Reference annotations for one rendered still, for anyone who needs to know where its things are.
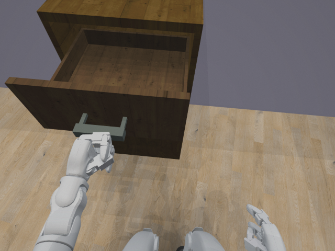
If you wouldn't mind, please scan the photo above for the cabinet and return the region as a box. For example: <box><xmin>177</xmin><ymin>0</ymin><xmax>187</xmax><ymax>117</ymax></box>
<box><xmin>37</xmin><ymin>0</ymin><xmax>204</xmax><ymax>159</ymax></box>

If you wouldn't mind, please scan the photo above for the robot thigh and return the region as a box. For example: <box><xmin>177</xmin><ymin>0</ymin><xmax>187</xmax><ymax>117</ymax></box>
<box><xmin>185</xmin><ymin>231</ymin><xmax>225</xmax><ymax>251</ymax></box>
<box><xmin>122</xmin><ymin>231</ymin><xmax>159</xmax><ymax>251</ymax></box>

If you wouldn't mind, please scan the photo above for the robot left forearm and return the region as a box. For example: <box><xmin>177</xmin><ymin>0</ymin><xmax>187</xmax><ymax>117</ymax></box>
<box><xmin>33</xmin><ymin>175</ymin><xmax>89</xmax><ymax>251</ymax></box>

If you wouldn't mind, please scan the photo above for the left robot hand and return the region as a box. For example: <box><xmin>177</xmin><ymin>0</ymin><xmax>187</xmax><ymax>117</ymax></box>
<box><xmin>66</xmin><ymin>132</ymin><xmax>115</xmax><ymax>181</ymax></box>

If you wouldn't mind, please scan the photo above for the right robot hand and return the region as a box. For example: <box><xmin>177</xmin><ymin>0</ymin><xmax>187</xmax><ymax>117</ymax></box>
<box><xmin>244</xmin><ymin>204</ymin><xmax>286</xmax><ymax>251</ymax></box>

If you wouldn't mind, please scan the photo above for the robot right thigh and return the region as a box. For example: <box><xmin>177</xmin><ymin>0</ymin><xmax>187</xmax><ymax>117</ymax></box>
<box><xmin>185</xmin><ymin>231</ymin><xmax>225</xmax><ymax>251</ymax></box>

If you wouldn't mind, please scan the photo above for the drawer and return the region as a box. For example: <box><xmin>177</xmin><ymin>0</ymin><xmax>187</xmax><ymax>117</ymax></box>
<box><xmin>5</xmin><ymin>28</ymin><xmax>190</xmax><ymax>141</ymax></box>

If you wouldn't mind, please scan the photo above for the robot left thigh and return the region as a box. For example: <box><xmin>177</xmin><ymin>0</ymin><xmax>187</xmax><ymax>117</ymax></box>
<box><xmin>122</xmin><ymin>231</ymin><xmax>159</xmax><ymax>251</ymax></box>

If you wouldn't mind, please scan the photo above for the handle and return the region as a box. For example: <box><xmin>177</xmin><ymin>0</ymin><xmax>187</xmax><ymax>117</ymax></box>
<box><xmin>72</xmin><ymin>113</ymin><xmax>127</xmax><ymax>142</ymax></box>

